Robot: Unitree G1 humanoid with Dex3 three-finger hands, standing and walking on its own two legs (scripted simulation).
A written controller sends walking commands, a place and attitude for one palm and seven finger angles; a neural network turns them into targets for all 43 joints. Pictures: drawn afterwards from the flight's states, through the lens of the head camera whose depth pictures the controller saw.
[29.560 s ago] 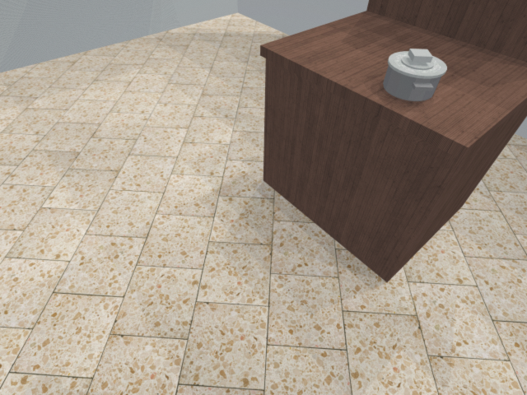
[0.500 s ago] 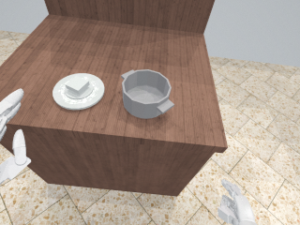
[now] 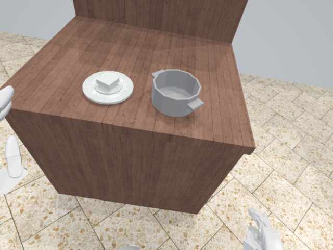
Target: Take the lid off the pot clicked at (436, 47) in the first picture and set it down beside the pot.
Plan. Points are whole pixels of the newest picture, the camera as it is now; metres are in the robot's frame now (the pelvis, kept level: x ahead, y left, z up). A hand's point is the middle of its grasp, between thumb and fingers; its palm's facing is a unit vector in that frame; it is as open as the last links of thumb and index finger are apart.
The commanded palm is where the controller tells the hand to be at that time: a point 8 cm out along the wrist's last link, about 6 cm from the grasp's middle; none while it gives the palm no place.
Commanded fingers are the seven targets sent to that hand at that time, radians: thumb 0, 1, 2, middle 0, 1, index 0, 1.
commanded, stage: step back with the hand held close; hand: left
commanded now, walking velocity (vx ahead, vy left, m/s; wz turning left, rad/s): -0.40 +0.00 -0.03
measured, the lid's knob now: (108, 80) +0.61 +0.24 +0.03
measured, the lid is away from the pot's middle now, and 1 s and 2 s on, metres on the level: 0.23 0.23 0.23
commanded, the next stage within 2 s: stop stepping back and stand still in 0.20 s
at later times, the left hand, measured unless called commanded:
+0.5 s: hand out of the picture +0.06 +0.26 +0.20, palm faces +0.34 -0.86 -0.37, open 7.4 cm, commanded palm +0.01 +0.31 +0.21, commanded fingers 0.00 0.90 0.90 -0.20 -0.30 -0.20 -0.30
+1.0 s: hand out of the picture -0.07 +0.37 +0.21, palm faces +0.48 -0.83 -0.30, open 7.4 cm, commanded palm -0.15 +0.39 +0.21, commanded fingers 0.00 0.90 0.90 -0.20 -0.30 -0.20 -0.30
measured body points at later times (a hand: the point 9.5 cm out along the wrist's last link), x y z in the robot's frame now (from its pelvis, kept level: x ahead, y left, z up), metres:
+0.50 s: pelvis -0.12 +0.03 -0.03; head -0.15 +0.09 +0.42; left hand +0.03 +0.30 +0.21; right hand +0.01 -0.24 -0.06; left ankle +0.04 +0.08 -0.72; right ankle -0.12 -0.16 -0.71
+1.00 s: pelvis -0.28 +0.11 +0.00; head -0.27 +0.16 +0.44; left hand -0.10 +0.42 +0.22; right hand -0.07 -0.08 -0.05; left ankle -0.33 +0.23 -0.72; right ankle -0.25 +0.01 -0.68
